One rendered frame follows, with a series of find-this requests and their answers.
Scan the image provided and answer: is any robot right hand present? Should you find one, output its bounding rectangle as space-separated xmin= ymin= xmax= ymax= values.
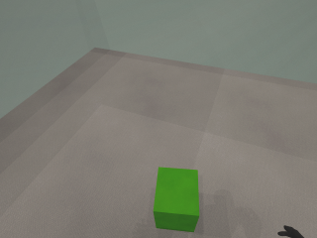
xmin=277 ymin=225 xmax=304 ymax=238

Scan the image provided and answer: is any carton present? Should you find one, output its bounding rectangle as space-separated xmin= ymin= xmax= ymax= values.
xmin=153 ymin=167 xmax=200 ymax=232

